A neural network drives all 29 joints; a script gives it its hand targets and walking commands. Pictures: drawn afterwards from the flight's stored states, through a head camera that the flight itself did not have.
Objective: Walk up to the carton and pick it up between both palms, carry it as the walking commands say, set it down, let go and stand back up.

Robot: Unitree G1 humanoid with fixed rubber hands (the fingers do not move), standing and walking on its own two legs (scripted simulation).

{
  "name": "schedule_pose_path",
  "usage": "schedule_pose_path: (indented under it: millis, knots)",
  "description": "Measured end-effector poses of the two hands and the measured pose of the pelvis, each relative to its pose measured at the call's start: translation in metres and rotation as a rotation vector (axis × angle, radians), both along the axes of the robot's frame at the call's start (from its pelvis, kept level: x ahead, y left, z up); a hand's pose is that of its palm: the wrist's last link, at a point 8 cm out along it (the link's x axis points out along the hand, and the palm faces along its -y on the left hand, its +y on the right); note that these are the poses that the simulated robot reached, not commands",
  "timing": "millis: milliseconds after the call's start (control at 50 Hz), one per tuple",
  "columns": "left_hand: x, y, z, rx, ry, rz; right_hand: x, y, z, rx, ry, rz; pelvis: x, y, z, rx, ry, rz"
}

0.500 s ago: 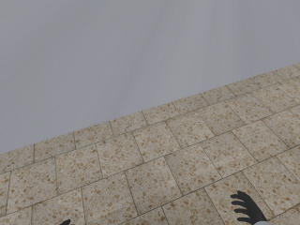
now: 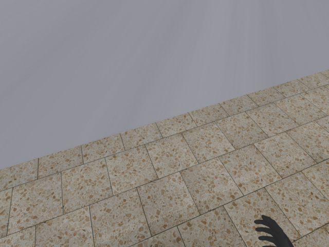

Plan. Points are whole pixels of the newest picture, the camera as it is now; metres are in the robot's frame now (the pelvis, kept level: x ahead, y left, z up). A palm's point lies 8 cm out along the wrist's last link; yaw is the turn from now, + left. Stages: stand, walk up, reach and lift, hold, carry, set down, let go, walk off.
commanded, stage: stand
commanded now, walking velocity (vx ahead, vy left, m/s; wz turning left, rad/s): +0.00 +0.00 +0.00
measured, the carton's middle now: out of the picture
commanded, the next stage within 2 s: walk up in 0.38 s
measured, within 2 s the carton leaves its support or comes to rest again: neither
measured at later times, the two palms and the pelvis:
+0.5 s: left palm out of the picture +0.07 +0.28 -0.11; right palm out of the picture +0.13 -0.26 -0.09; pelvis -0.01 +0.00 +0.00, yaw +0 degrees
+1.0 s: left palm out of the picture +0.11 +0.26 -0.11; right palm out of the picture +0.00 -0.28 -0.11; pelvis -0.03 +0.00 +0.00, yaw -12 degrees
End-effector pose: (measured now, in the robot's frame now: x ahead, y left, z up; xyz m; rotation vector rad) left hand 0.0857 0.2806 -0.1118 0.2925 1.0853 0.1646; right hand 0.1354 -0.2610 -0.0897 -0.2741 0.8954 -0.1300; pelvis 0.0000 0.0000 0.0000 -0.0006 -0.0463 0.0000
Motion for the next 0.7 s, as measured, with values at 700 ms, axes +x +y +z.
schedule_pose_path:
  millis: [700]
  knots:
    - [-0.012,0.007,-0.007,-0.014,0.079,-0.018,-0.023,-0.001,-0.007,-0.030,0.087,-0.046,-0.015,0.010,0.000,0.003,-0.019,-0.026]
